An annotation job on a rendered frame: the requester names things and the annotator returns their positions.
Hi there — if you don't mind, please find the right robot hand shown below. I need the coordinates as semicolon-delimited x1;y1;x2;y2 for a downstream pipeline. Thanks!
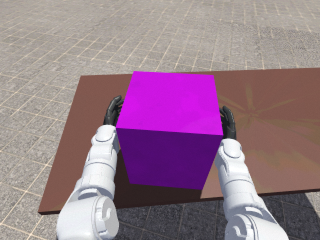
219;105;237;140

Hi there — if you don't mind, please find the right robot forearm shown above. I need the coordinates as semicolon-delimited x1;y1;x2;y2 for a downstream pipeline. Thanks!
214;138;280;226

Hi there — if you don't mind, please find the table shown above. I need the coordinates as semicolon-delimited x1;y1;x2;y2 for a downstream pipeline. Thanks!
38;67;320;216

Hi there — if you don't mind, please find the left robot hand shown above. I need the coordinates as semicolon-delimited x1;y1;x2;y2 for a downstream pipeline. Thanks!
103;95;125;127

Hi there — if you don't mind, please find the left robot forearm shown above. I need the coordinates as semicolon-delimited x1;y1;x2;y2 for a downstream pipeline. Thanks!
56;125;120;240

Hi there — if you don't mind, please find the robot right upper arm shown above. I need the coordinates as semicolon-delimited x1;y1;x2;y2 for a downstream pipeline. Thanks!
224;213;289;240

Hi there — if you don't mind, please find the robot left upper arm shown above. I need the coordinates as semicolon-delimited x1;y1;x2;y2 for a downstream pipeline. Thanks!
57;195;119;240

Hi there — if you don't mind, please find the carton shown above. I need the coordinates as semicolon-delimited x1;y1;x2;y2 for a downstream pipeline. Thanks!
115;71;223;190

